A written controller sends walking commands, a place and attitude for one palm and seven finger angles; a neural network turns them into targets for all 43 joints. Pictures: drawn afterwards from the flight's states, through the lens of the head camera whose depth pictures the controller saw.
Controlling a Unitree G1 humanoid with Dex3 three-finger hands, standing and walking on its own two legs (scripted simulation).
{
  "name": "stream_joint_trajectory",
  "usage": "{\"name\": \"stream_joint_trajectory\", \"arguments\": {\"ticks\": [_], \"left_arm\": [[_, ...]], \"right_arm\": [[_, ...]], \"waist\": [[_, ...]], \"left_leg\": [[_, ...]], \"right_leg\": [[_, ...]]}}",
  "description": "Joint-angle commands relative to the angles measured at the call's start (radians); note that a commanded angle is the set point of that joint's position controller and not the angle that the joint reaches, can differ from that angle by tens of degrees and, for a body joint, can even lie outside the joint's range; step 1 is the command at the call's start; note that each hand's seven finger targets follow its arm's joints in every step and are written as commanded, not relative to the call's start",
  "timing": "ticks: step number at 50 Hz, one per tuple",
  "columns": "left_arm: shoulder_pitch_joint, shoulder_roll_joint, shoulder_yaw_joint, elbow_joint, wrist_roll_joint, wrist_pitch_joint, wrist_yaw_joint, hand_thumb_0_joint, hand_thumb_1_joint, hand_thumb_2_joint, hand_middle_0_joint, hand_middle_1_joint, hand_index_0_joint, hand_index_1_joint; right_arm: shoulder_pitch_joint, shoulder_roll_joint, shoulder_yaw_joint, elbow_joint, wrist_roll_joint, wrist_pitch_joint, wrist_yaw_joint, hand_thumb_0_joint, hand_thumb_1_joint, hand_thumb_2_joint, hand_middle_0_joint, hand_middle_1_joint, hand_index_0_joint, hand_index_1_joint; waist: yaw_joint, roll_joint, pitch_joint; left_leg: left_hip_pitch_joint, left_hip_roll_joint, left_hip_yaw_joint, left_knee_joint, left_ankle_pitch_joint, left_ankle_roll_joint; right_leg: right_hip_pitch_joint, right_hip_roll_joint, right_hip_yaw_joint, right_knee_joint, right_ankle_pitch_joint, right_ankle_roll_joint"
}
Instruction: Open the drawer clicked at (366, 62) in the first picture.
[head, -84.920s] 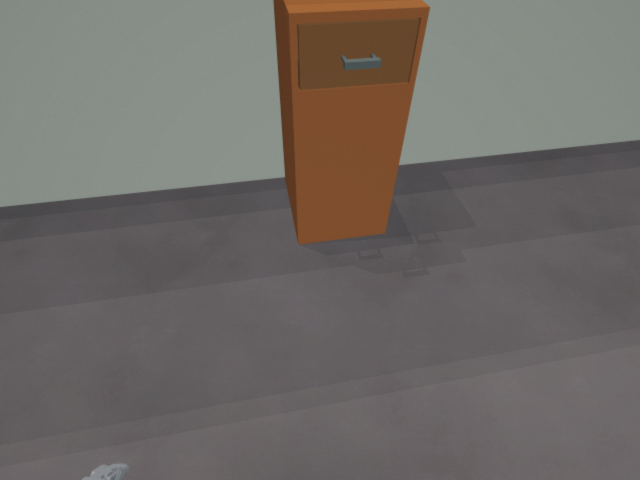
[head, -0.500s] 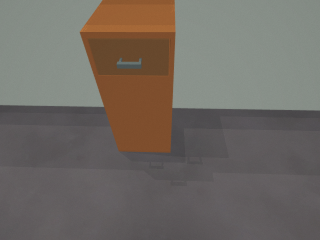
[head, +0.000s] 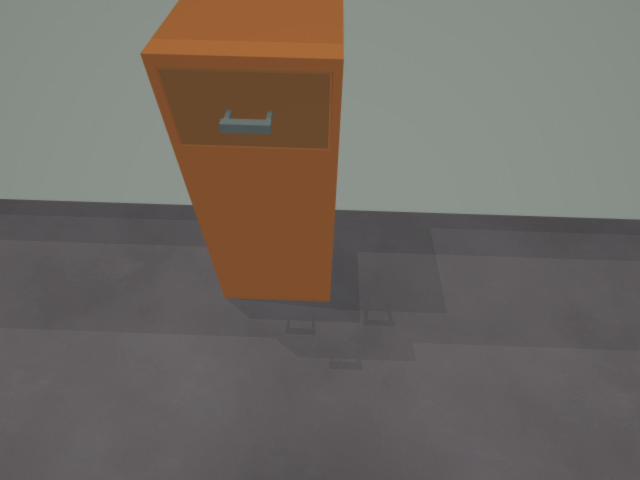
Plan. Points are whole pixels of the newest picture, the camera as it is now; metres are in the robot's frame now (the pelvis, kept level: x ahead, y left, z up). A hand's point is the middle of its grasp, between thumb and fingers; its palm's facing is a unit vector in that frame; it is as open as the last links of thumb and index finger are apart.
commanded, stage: look to check the result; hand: left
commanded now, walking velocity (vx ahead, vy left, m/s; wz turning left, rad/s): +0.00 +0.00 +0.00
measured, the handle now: (247, 120) +0.78 +0.19 +0.00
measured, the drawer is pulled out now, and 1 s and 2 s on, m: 0.00 0.00 0.00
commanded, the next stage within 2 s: take the last steps up to it in 1.52 s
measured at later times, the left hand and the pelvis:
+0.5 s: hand out of the picture +0.06 +0.21 -0.17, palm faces -0.01 -0.96 -0.28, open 7.4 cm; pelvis +0.01 -0.01 +0.00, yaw +0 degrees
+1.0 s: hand out of the picture +0.05 +0.21 -0.17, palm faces -0.02 -0.96 -0.28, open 7.4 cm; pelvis +0.01 -0.01 +0.00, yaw +0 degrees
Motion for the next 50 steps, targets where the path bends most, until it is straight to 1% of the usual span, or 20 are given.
{"name": "stream_joint_trajectory", "arguments": {"ticks": [1, 5, 8, 13, 14, 18, 24, 25, 26, 29, 31, 34, 35, 38, 40, 41, 44, 46, 47, 50], "left_arm": [[0.016, 0.171, 0.036, -0.041, -0.006, -0.017, 0.019, 0.0, 0.9, 0.9, -0.2, -0.3, -0.2, -0.3], [0.027, 0.163, 0.034, -0.037, -0.005, -0.015, 0.021, 0.0, 0.9, 0.9, -0.2, -0.3, -0.2, -0.3], [0.032, 0.16, 0.034, -0.036, -0.006, -0.016, 0.021, 0.0, 0.9, 0.9, -0.2, -0.3, -0.2, -0.3], [0.04, 0.154, 0.033, -0.034, -0.005, -0.016, 0.022, 0.0, 0.9, 0.9, -0.2, -0.3, -0.2, -0.3], [0.044, 0.158, 0.035, -0.037, -0.004, -0.017, 0.023, 0.0, 0.9, 0.9, -0.2, -0.3, -0.2, -0.3], [0.043, 0.151, 0.034, -0.038, -0.005, -0.017, 0.023, 0.0, 0.9, 0.9, -0.2, -0.3, -0.2, -0.3], [0.048, 0.15, 0.037, -0.041, -0.004, -0.018, 0.024, 0.0, 0.9, 0.9, -0.2, -0.3, -0.2, -0.3], [0.042, 0.147, 0.036, -0.041, -0.004, -0.017, 0.024, 0.0, 0.9, 0.9, -0.2, -0.3, -0.2, -0.3], [0.044, 0.147, 0.036, -0.041, -0.005, -0.017, 0.024, 0.0, 0.9, 0.9, -0.2, -0.3, -0.2, -0.3], [0.047, 0.148, 0.037, -0.041, -0.004, -0.017, 0.024, 0.0, 0.9, 0.9, -0.2, -0.3, -0.2, -0.3], [0.045, 0.142, 0.034, -0.041, -0.006, -0.015, 0.023, 0.0, 0.9, 0.9, -0.2, -0.3, -0.2, -0.3], [0.044, 0.144, 0.035, -0.041, -0.004, -0.015, 0.023, 0.0, 0.9, 0.9, -0.2, -0.3, -0.2, -0.3], [0.045, 0.14, 0.034, -0.04, -0.005, -0.015, 0.022, 0.0, 0.9, 0.9, -0.2, -0.3, -0.2, -0.3], [0.044, 0.142, 0.035, -0.04, -0.006, -0.016, 0.022, 0.0, 0.9, 0.9, -0.2, -0.3, -0.2, -0.3], [0.047, 0.141, 0.034, -0.039, -0.006, -0.015, 0.023, 0.0, 0.9, 0.9, -0.2, -0.3, -0.2, -0.3], [0.047, 0.139, 0.033, -0.038, -0.007, -0.015, 0.023, 0.0, 0.9, 0.9, -0.2, -0.3, -0.2, -0.3], [0.05, 0.142, 0.034, -0.037, -0.005, -0.014, 0.023, 0.0, 0.9, 0.9, -0.2, -0.3, -0.2, -0.3], [0.051, 0.138, 0.033, -0.037, -0.006, -0.014, 0.022, 0.0, 0.9, 0.9, -0.2, -0.3, -0.2, -0.3], [0.051, 0.14, 0.034, -0.037, -0.007, -0.015, 0.022, 0.0, 0.9, 0.9, -0.2, -0.3, -0.2, -0.3], [0.05, 0.14, 0.033, -0.037, -0.006, -0.015, 0.023, 0.0, 0.9, 0.9, -0.2, -0.3, -0.2, -0.3]], "right_arm": [[0.007, -0.151, -0.025, -0.046, 0.004, -0.015, -0.008, 0.0, -0.9, -0.9, 0.2, 0.3, 0.2, 0.3], [0.009, -0.138, -0.025, -0.043, 0.004, -0.011, -0.009, 0.0, -0.9, -0.9, 0.2, 0.3, 0.2, 0.3], [0.015, -0.14, -0.025, -0.043, 0.004, -0.012, -0.01, 0.0, -0.9, -0.9, 0.2, 0.3, 0.2, 0.3], [0.015, -0.131, -0.024, -0.042, 0.004, -0.011, -0.01, 0.0, -0.9, -0.9, 0.2, 0.3, 0.2, 0.3], [0.015, -0.132, -0.026, -0.044, 0.006, -0.01, -0.01, 0.0, -0.9, -0.9, 0.2, 0.3, 0.2, 0.3], [0.02, -0.125, -0.025, -0.04, 0.004, -0.012, -0.01, 0.0, -0.9, -0.9, 0.2, 0.3, 0.2, 0.3], [0.021, -0.123, -0.026, -0.045, 0.004, -0.012, -0.012, 0.0, -0.9, -0.9, 0.2, 0.3, 0.2, 0.3], [0.024, -0.12, -0.025, -0.04, 0.003, -0.012, -0.012, 0.0, -0.9, -0.9, 0.2, 0.3, 0.2, 0.3], [0.025, -0.116, -0.024, -0.042, 0.003, -0.012, -0.012, 0.0, -0.9, -0.9, 0.2, 0.3, 0.2, 0.3], [0.027, -0.118, -0.024, -0.042, 0.004, -0.012, -0.013, 0.0, -0.9, -0.9, 0.2, 0.3, 0.2, 0.3], [0.029, -0.115, -0.023, -0.04, 0.002, -0.012, -0.012, 0.0, -0.9, -0.9, 0.2, 0.3, 0.2, 0.3], [0.035, -0.116, -0.023, -0.04, 0.002, -0.011, -0.012, 0.0, -0.9, -0.9, 0.2, 0.3, 0.2, 0.3], [0.034, -0.113, -0.022, -0.038, 0.002, -0.011, -0.012, 0.0, -0.9, -0.9, 0.2, 0.3, 0.2, 0.3], [0.041, -0.117, -0.021, -0.036, 0.002, -0.013, -0.014, 0.0, -0.9, -0.9, 0.2, 0.3, 0.2, 0.3], [0.042, -0.114, -0.021, -0.035, 0.002, -0.013, -0.013, 0.0, -0.9, -0.9, 0.2, 0.3, 0.2, 0.3], [0.042, -0.113, -0.02, -0.034, 0.002, -0.013, -0.014, 0.0, -0.9, -0.9, 0.2, 0.3, 0.2, 0.3], [0.043, -0.116, -0.021, -0.037, 0.004, -0.011, -0.014, 0.0, -0.9, -0.9, 0.2, 0.3, 0.2, 0.3], [0.046, -0.113, -0.021, -0.033, 0.002, -0.012, -0.014, 0.0, -0.9, -0.9, 0.2, 0.3, 0.2, 0.3], [0.046, -0.11, -0.022, -0.034, 0.003, -0.011, -0.014, 0.0, -0.9, -0.9, 0.2, 0.3, 0.2, 0.3], [0.045, -0.11, -0.023, -0.032, 0.003, -0.009, -0.012, 0.0, -0.9, -0.9, 0.2, 0.3, 0.2, 0.3]], "waist": [[0.0, 0.006, -0.091], [-0.001, 0.001, -0.063], [-0.001, -0.002, -0.07], [-0.001, -0.009, -0.056], [0.0, -0.022, -0.059], [-0.001, -0.005, -0.062], [0.001, -0.014, -0.059], [-0.001, 0.006, -0.06], [0.001, 0.005, -0.055], [0.002, -0.01, -0.053], [0.001, 0.01, -0.042], [0.002, -0.001, -0.048], [0.001, 0.011, -0.046], [0.001, -0.007, -0.051], [0.002, 0.006, -0.051], [0.002, 0.012, -0.049], [0.003, -0.01, -0.037], [0.002, 0.004, -0.046], [0.001, -0.011, -0.044], [0.001, -0.003, -0.039]], "left_leg": [[0.084, 0.105, -0.095, -0.009, 0.21, 0.028], [0.081, 0.106, -0.093, -0.011, 0.199, 0.029], [0.085, 0.104, -0.091, -0.009, 0.206, 0.028], [0.084, 0.103, -0.09, -0.013, 0.189, 0.028], [0.088, 0.103, -0.09, -0.011, 0.188, 0.028], [0.085, 0.102, -0.087, -0.011, 0.196, 0.027], [0.088, 0.102, -0.083, -0.004, 0.207, 0.027], [0.082, 0.102, -0.081, -0.006, 0.207, 0.026], [0.079, 0.102, -0.081, -0.005, 0.212, 0.025], [0.082, 0.103, -0.082, -0.006, 0.202, 0.025], [0.073, 0.101, -0.08, -0.012, 0.185, 0.024], [0.074, 0.102, -0.083, -0.014, 0.174, 0.025], [0.077, 0.103, -0.079, -0.013, 0.176, 0.024], [0.077, 0.103, -0.08, -0.014, 0.187, 0.023], [0.077, 0.103, -0.079, -0.01, 0.195, 0.024], [0.076, 0.103, -0.078, -0.012, 0.195, 0.023], [0.077, 0.104, -0.082, -0.014, 0.18, 0.025], [0.08, 0.104, -0.078, -0.014, 0.182, 0.024], [0.079, 0.104, -0.079, -0.012, 0.181, 0.024], [0.077, 0.103, -0.078, -0.013, 0.162, 0.023]], "right_leg": [[-0.015, -0.14, 0.099, -0.054, 0.263, -0.014], [-0.03, -0.139, 0.097, -0.059, 0.255, -0.014], [-0.02, -0.136, 0.098, -0.056, 0.267, -0.014], [-0.03, -0.136, 0.099, -0.062, 0.257, -0.013], [-0.036, -0.133, 0.1, -0.06, 0.256, -0.013], [-0.024, -0.136, 0.1, -0.057, 0.273, -0.014], [-0.027, -0.133, 0.099, -0.054, 0.293, -0.014], [-0.018, -0.135, 0.101, -0.054, 0.294, -0.015], [-0.016, -0.135, 0.097, -0.052, 0.303, -0.014], [-0.023, -0.133, 0.099, -0.055, 0.292, -0.015], [-0.024, -0.134, 0.101, -0.06, 0.269, -0.015], [-0.024, -0.13, 0.105, -0.063, 0.245, -0.016], [-0.026, -0.133, 0.104, -0.063, 0.252, -0.016], [-0.019, -0.13, 0.104, -0.059, 0.27, -0.016], [-0.018, -0.132, 0.1, -0.057, 0.274, -0.016], [-0.019, -0.131, 0.102, -0.056, 0.273, -0.016], [-0.034, -0.128, 0.104, -0.061, 0.25, -0.016], [-0.027, -0.131, 0.105, -0.06, 0.258, -0.016], [-0.027, -0.13, 0.101, -0.059, 0.263, -0.015], [-0.035, -0.131, 0.105, -0.064, 0.244, -0.016]]}}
